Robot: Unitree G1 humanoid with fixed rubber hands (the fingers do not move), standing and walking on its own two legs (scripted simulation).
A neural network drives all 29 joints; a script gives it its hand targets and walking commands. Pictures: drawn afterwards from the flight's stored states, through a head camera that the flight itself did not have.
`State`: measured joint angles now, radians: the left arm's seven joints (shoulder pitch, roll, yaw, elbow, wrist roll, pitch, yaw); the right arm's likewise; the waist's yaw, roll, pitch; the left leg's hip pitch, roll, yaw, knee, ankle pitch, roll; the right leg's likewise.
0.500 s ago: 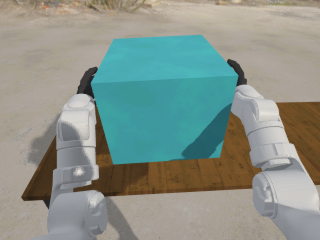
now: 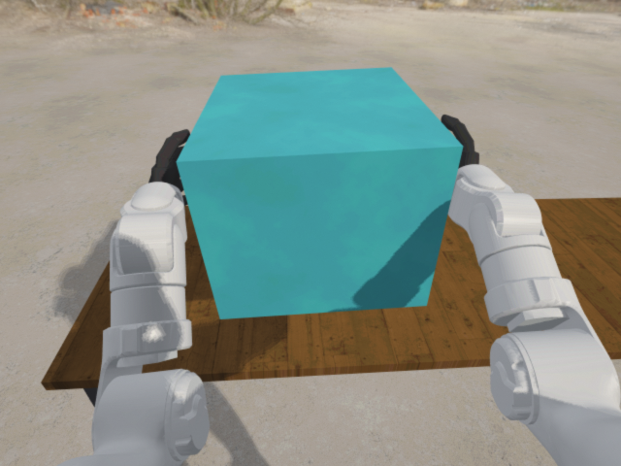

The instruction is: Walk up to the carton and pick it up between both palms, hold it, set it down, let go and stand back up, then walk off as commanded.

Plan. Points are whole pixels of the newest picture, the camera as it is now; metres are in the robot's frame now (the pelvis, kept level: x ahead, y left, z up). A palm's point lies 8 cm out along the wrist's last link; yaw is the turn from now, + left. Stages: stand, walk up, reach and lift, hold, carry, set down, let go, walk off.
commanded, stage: hold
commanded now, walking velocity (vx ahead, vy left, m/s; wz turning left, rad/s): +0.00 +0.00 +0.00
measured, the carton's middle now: (314, 180) +0.44 +0.01 +0.23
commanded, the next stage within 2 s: none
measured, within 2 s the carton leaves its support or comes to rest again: neither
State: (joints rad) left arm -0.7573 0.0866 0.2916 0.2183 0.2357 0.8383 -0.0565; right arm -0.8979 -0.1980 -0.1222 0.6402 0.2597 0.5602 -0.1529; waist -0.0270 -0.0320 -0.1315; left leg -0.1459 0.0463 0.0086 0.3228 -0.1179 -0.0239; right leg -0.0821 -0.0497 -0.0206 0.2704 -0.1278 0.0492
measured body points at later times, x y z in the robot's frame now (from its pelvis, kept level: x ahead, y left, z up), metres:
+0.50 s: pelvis +0.00 +0.00 +0.00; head -0.07 +0.02 +0.44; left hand +0.37 +0.19 +0.25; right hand +0.39 -0.17 +0.27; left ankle +0.04 +0.13 -0.75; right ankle +0.02 -0.15 -0.75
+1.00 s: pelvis +0.00 +0.00 +0.00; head -0.07 +0.02 +0.44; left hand +0.37 +0.19 +0.25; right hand +0.39 -0.17 +0.27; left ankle +0.04 +0.13 -0.75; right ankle +0.02 -0.15 -0.75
